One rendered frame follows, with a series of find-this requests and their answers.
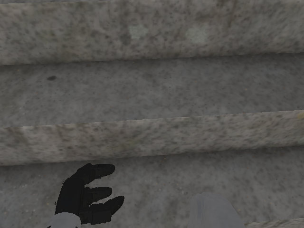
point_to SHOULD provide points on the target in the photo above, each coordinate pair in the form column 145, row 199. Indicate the robot right thigh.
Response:
column 210, row 210

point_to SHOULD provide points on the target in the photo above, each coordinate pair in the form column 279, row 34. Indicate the robot left hand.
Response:
column 76, row 199

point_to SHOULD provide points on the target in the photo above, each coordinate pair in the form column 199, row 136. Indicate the left robot forearm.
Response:
column 64, row 220

